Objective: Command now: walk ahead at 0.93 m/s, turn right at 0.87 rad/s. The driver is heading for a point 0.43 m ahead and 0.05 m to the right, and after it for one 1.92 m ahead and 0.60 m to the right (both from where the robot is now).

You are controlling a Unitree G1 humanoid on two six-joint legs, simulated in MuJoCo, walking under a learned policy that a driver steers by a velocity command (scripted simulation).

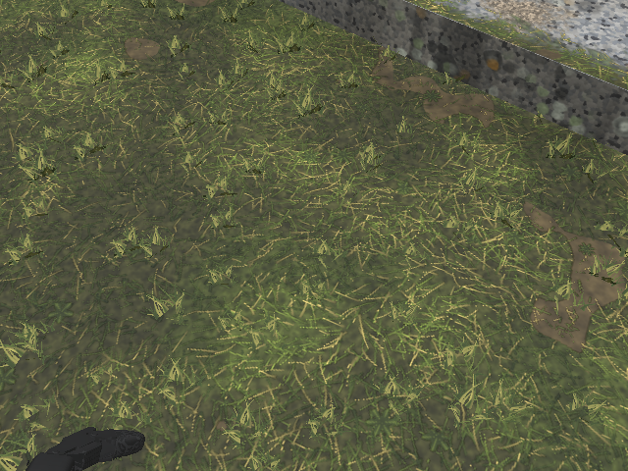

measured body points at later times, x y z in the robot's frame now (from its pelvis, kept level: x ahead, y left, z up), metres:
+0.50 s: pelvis +0.43 -0.05 +0.02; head +0.48 -0.07 +0.46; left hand +0.55 +0.23 -0.10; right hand +0.56 -0.35 -0.05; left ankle +0.61 -0.01 -0.70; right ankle +0.18 -0.07 -0.60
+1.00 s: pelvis +0.55 -0.11 +0.04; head +0.55 -0.12 +0.49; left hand +0.83 +0.01 -0.05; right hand +0.53 -0.39 -0.09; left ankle +0.61 -0.01 -0.69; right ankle +0.53 -0.23 -0.69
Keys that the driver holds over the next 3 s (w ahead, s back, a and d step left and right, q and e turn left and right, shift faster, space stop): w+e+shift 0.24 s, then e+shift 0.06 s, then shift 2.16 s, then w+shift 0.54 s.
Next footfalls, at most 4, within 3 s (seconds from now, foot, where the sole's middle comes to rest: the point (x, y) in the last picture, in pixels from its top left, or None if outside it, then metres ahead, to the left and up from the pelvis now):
0.44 left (324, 373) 0.65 -0.03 -0.73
0.84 right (432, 407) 0.56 -0.25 -0.73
2.76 right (456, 396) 0.59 -0.30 -0.73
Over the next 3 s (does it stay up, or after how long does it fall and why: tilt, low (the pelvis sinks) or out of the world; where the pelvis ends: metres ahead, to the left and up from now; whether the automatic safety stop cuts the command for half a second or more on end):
stays up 0.70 -0.26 0.05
